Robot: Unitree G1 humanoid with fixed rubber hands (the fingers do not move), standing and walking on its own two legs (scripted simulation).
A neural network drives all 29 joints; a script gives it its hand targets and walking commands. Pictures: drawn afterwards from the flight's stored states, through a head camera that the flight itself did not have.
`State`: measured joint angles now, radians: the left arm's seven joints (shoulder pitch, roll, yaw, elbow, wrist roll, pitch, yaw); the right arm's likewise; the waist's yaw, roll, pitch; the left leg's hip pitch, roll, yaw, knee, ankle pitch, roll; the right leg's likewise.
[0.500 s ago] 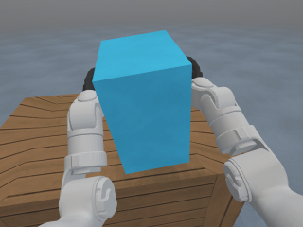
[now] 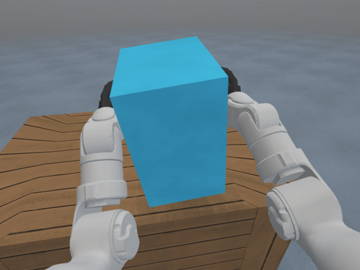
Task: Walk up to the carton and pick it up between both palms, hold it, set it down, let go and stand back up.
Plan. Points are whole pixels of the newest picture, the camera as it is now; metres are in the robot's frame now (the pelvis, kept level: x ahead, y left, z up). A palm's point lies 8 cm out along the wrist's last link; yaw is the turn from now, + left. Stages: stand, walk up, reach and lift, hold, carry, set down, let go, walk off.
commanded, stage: hold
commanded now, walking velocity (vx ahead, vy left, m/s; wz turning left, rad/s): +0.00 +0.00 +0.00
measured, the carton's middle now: (173, 121) +0.36 +0.01 +0.24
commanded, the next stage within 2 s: none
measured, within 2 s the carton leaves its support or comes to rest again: neither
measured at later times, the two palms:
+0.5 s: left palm (109, 115) +0.37 +0.14 +0.26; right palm (231, 100) +0.37 -0.12 +0.28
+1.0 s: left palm (109, 115) +0.37 +0.14 +0.26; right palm (231, 100) +0.37 -0.12 +0.28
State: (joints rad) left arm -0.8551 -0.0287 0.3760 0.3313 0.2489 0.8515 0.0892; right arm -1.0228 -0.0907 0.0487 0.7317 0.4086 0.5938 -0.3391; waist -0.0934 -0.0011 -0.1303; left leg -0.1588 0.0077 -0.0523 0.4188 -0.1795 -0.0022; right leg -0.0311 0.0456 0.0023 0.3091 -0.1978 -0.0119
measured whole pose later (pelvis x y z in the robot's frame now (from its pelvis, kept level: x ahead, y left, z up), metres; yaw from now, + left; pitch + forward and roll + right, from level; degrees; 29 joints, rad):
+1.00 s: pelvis +0.00 +0.00 +0.00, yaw +0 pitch -4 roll -2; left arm -0.86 -0.03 0.38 0.34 0.25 0.85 0.09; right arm -1.03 -0.09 0.05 0.74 0.41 0.60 -0.34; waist -0.09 0.00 -0.13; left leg -0.16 0.01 -0.06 0.42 -0.18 0.00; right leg -0.03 0.05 0.01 0.31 -0.20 -0.01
